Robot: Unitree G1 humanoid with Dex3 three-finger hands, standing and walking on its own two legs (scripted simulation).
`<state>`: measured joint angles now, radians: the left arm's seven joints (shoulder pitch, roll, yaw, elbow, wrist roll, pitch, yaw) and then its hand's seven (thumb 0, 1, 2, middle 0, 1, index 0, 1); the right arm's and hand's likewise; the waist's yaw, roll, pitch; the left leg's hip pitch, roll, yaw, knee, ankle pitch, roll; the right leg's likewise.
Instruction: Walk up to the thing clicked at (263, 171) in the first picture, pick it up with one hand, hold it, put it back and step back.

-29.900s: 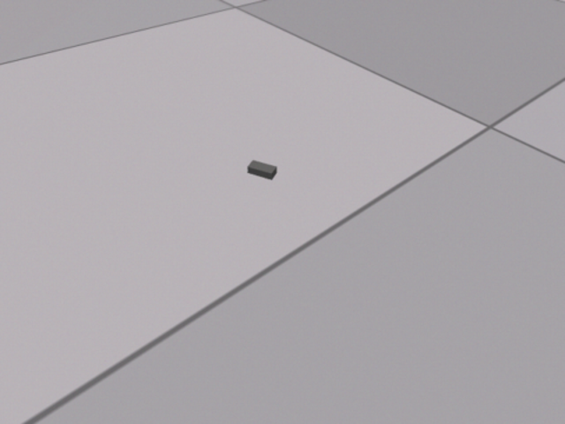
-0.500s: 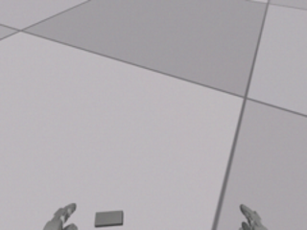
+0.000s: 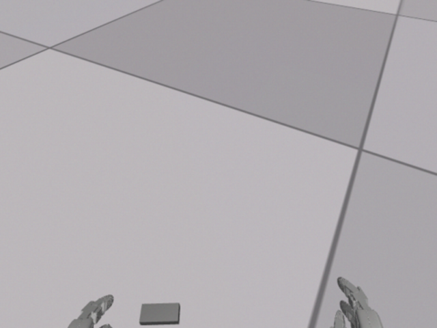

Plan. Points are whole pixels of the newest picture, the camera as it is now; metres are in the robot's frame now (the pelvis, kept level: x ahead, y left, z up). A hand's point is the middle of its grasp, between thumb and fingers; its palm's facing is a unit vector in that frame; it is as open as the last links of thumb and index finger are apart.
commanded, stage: home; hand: left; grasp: from above
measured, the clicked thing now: (160, 314) +0.38 +0.22 -0.69
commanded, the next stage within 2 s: stand in 1.54 s
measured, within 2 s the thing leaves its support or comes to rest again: neither
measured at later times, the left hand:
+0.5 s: hand out of the picture +0.17 +0.18 -0.05, palm faces +0.04 -0.98 -0.19, open 7.4 cm
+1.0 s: hand out of the picture +0.17 +0.18 -0.05, palm faces +0.04 -0.98 -0.20, open 7.4 cm
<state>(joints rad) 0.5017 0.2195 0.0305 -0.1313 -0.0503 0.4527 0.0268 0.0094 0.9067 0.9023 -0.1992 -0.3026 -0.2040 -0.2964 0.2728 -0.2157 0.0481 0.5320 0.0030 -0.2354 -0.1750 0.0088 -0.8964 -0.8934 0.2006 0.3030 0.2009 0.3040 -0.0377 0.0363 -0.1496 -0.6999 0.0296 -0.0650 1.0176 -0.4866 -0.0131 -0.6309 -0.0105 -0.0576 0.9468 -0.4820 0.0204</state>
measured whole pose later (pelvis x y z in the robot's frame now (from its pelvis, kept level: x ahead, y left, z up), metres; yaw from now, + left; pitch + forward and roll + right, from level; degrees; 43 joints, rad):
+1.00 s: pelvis +0.01 +0.00 +0.00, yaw +0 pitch +10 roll -3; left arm 0.50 0.22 0.03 -0.14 -0.05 0.46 0.02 0.01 0.91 0.90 -0.20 -0.30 -0.20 -0.30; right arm 0.28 -0.22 0.04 0.54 0.01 -0.23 -0.17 0.01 -0.90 -0.89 0.20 0.30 0.20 0.30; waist -0.04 0.04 -0.16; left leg -0.70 0.03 -0.06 1.02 -0.50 -0.01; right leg -0.63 -0.01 -0.05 0.95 -0.49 0.02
